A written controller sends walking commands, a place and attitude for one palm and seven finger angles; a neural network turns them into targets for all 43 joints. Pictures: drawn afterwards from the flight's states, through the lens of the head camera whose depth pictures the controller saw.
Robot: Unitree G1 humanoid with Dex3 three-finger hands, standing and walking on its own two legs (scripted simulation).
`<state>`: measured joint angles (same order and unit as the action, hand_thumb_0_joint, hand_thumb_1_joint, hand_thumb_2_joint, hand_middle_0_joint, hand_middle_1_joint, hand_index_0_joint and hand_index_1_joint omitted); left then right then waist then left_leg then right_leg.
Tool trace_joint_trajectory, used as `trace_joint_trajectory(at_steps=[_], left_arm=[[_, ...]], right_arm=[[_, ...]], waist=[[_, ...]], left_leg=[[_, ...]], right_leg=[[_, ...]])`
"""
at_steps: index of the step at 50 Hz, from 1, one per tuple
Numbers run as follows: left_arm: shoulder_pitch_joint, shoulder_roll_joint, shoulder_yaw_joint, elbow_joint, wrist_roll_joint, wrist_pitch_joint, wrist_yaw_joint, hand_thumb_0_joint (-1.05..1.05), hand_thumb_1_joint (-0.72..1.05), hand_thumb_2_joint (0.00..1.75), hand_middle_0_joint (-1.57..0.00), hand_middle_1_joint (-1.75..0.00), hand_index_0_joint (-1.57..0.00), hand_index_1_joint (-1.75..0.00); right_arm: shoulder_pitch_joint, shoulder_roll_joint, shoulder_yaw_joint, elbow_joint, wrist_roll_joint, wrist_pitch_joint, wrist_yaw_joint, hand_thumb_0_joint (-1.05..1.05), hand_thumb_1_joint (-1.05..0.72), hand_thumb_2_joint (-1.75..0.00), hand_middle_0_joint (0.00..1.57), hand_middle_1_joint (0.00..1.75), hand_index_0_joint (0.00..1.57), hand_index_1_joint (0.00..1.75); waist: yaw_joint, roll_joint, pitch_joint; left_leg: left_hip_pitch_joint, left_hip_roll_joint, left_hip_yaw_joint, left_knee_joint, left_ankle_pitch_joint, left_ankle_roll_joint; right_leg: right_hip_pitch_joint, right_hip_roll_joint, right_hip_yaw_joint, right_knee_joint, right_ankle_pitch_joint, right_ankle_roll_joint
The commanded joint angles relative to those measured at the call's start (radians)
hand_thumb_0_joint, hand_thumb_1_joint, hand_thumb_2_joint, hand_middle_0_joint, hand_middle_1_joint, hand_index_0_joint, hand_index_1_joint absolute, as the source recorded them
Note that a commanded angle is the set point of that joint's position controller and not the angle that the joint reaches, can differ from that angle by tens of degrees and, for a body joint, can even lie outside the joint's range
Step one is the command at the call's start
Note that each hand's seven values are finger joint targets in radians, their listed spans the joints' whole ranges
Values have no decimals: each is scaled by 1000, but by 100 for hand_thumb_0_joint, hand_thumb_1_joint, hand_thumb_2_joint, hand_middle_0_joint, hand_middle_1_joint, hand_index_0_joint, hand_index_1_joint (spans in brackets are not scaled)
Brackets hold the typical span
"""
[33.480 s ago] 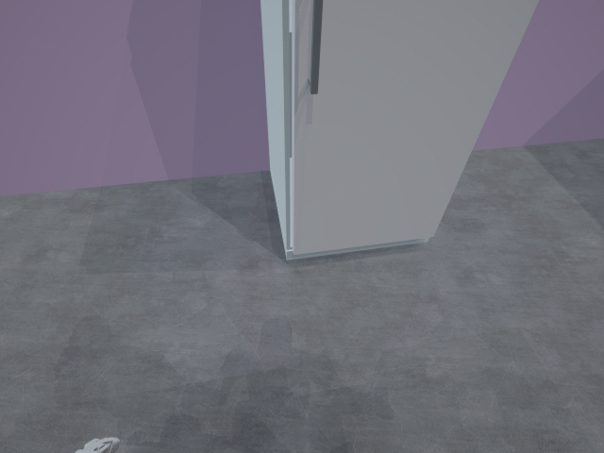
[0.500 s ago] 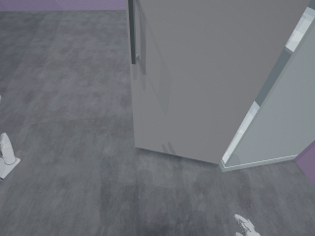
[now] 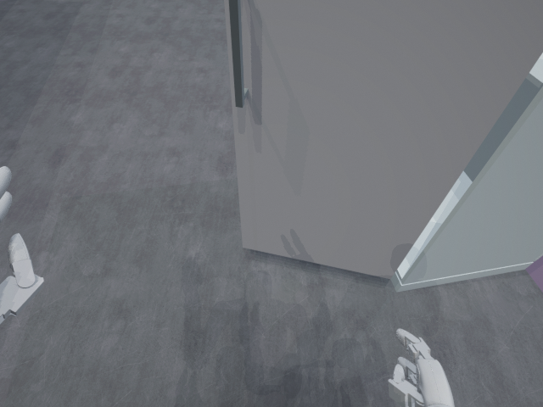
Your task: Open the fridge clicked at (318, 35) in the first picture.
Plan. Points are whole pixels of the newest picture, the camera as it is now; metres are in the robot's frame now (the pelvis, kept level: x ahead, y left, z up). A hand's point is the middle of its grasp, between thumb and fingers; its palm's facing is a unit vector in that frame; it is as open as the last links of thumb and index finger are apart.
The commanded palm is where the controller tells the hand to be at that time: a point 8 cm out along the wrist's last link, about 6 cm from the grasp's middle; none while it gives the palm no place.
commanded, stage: stop stepping back and stand still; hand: left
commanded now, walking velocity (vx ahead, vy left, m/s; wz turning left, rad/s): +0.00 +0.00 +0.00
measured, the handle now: (240, 46) +0.74 +0.12 +0.16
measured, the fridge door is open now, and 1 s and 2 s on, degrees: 66 66 66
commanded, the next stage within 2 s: let the arm hang, fingers relaxed in 0.14 s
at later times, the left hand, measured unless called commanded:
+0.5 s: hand out of the picture +0.09 +0.20 -0.16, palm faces -0.06 -0.97 -0.22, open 7.4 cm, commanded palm none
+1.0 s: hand out of the picture +0.00 +0.21 -0.17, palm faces -0.04 -0.98 -0.22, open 7.4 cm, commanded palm none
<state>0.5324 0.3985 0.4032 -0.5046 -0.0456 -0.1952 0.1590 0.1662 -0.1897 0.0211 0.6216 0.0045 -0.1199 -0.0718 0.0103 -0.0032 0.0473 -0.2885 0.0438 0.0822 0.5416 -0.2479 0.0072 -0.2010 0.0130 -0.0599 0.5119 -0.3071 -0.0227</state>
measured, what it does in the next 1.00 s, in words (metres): stands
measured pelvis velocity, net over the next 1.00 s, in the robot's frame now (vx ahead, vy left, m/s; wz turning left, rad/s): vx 0.00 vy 0.02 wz -0.01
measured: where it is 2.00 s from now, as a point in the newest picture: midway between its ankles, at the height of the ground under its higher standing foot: outside the picture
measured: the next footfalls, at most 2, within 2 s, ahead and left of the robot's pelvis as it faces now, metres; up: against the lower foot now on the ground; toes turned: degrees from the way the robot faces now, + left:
none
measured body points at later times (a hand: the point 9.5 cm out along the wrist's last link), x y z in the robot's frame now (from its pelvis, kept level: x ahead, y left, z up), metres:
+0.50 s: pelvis -0.01 +0.02 +0.00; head +0.01 +0.02 +0.44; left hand +0.09 +0.25 -0.14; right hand +0.10 -0.24 -0.13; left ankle +0.02 +0.11 -0.73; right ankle -0.02 -0.10 -0.73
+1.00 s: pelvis +0.00 +0.02 +0.01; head +0.03 +0.02 +0.46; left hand +0.00 +0.26 -0.15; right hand +0.00 -0.20 -0.15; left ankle +0.02 +0.11 -0.73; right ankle -0.02 -0.10 -0.73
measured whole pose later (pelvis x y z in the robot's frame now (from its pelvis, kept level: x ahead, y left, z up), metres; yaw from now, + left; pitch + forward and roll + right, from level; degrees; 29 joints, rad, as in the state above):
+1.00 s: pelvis +0.00 +0.02 +0.01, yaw -1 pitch +0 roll +0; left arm 0.23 0.18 -0.01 1.15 0.02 0.01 0.03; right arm 0.22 -0.16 0.00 1.13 -0.02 0.02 -0.03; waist -0.01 0.01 0.07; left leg -0.23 0.01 0.11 0.41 -0.18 0.04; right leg -0.16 -0.02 -0.04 0.40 -0.24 0.01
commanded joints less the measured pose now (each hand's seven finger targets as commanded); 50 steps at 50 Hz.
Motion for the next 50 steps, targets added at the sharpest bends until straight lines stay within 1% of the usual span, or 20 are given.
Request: trace_joint_trajectory(at_steps=[1,5,11,12,13,15,16,18,19,20,23,24,27,28,29,30,33,36,41,50], left_arm=[[-7,201,146,-172,-7,-46,25,0,90,90,-20,-30,-20,-30],[-17,186,130,-160,-13,-43,21,0,90,90,-20,-30,-20,-30],[-17,198,132,-172,-8,-42,26,0,90,90,-20,-30,-20,-30],[-108,39,-300,614,78,113,-110,0,90,90,-20,-30,-20,-30],[-149,42,-288,643,59,180,-136,0,90,90,-20,-30,-20,-30],[-210,1,-321,738,60,191,-145,0,90,90,-20,-30,-20,-30],[-236,-1,-335,799,62,194,-145,0,90,90,-20,-30,-20,-30],[-280,3,-356,922,65,197,-140,0,90,90,-20,-30,-20,-30],[-296,-2,-367,991,65,200,-137,0,90,90,-20,-30,-20,-30],[-314,-2,-376,1054,65,202,-135,0,90,90,-20,-30,-20,-30],[-324,4,-389,1215,65,205,-134,0,90,90,-20,-30,-20,-30],[-315,3,-390,1264,66,202,-134,0,90,90,-20,-30,-20,-30],[-295,-15,-391,1385,64,192,-135,0,90,90,-20,-30,-20,-30],[-281,-47,-378,1405,66,191,-133,0,90,90,-20,-30,-20,-30],[-276,-41,-382,1431,64,191,-134,0,90,90,-20,-30,-20,-30],[-278,-45,-383,1453,63,192,-135,0,90,90,-20,-30,-20,-30],[-273,-61,-391,1510,62,189,-134,0,90,90,-20,-30,-20,-30],[-266,-70,-395,1553,62,189,-132,0,90,90,-20,-30,-20,-30],[-243,-86,-399,1601,63,188,-129,0,90,90,-20,-30,-20,-30],[-261,-107,-399,1621,64,187,-122,0,90,90,-20,-30,-20,-30]], right_arm=[[-60,-129,-57,-152,6,-33,-18,0,-90,-90,20,30,20,30],[-65,-131,-55,-161,6,-15,-22,0,-90,-90,20,30,20,30],[-74,-139,-56,-170,1,-21,-28,0,-90,-90,20,30,20,30],[-128,-333,-110,49,6,-52,72,0,-90,-90,20,30,20,30],[-67,-306,-111,28,14,19,79,0,-90,-90,20,30,20,30],[-45,-256,-79,23,-3,66,82,0,-90,-90,20,30,20,30],[-43,-243,-68,25,-12,81,81,0,-90,-90,20,30,20,30],[-46,-239,-54,45,-22,102,78,0,-90,-90,20,30,20,30],[-45,-221,-49,64,-25,112,76,0,-90,-90,20,30,20,30],[-35,-212,-44,84,-29,120,74,0,-90,-90,20,30,20,30],[-26,-205,-36,161,-36,128,70,0,-90,-90,20,30,20,30],[-28,-199,-35,188,-35,127,68,0,-90,-90,20,30,20,30],[-6,-176,-36,265,-28,126,59,0,-90,-90,20,30,20,30],[7,-159,-43,282,-34,127,56,0,-90,-90,20,30,20,30],[18,-152,-43,303,-32,129,54,0,-90,-90,20,30,20,30],[26,-145,-44,321,-30,131,53,0,-90,-90,20,30,20,30],[62,-130,-51,366,-25,134,49,0,-90,-90,20,30,20,30],[89,-124,-53,403,-23,135,46,0,-90,-90,20,30,20,30],[111,-111,-53,445,-21,127,43,0,-90,-90,20,30,20,30],[96,-84,-47,485,-22,122,43,0,-90,-90,20,30,20,30]], waist=[[-10,60,-196],[-10,37,-163],[-4,84,-153],[-46,62,-96],[-35,49,-166],[-24,-7,-123],[-18,-66,-102],[-8,-138,-84],[-9,-144,-75],[-14,-142,-70],[-10,35,-87],[-7,68,-91],[-11,89,-96],[-9,135,-103],[-12,160,-102],[-13,158,-88],[-20,61,-75],[-22,31,-44],[-17,-7,-56],[-17,-9,-15]], left_leg=[[107,83,-89,-52,376,13],[61,70,-89,-69,237,16],[53,76,-109,-107,215,18],[18,111,-100,60,360,24],[48,112,-94,31,288,19],[-56,129,-157,-26,127,53],[-86,128,-182,-56,109,61],[-103,101,-173,-71,88,53],[-86,82,-156,-69,78,43],[-65,68,-146,-74,80,37],[-10,71,-136,-142,111,32],[5,73,-133,-157,118,32],[45,70,-119,-166,89,26],[53,69,-119,-168,69,30],[59,70,-121,-176,52,30],[53,73,-124,-187,24,28],[72,77,-122,-189,16,28],[78,82,-128,-204,9,28],[103,88,-121,-213,60,33],[118,87,-104,-224,117,28]], right_leg=[[51,-100,100,-50,432,7],[39,-103,126,-91,329,0],[32,-86,105,-94,270,6],[-99,-164,45,42,391,-6],[-110,-156,84,8,295,-7],[-134,-112,42,47,48,-3],[-119,-96,45,47,11,-2],[-69,-112,67,1,39,-6],[-72,-129,84,-27,51,-9],[-72,-137,101,-46,65,-14],[-19,-120,104,-54,95,-6],[-1,-116,103,-66,106,-3],[13,-118,109,-118,104,-9],[20,-117,106,-130,107,-17],[22,-116,103,-139,100,-19],[19,-112,101,-149,82,-21],[5,-117,107,-184,77,-22],[-15,-111,103,-194,58,-22],[-4,-111,99,-185,97,-17],[-16,-117,102,-182,134,-5]])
